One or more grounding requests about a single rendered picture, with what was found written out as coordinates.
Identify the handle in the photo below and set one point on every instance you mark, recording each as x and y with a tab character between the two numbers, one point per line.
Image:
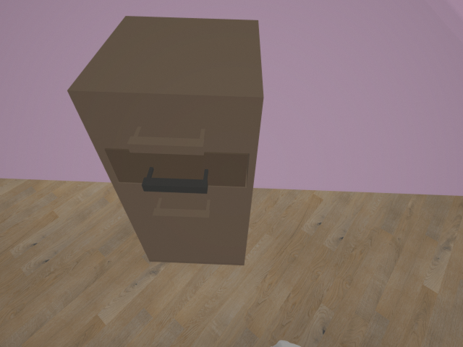
166	145
181	215
199	186

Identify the cabinet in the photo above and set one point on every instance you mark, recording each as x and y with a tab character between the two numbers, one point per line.
180	78

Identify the drawer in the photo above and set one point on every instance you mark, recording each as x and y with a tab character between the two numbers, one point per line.
224	169

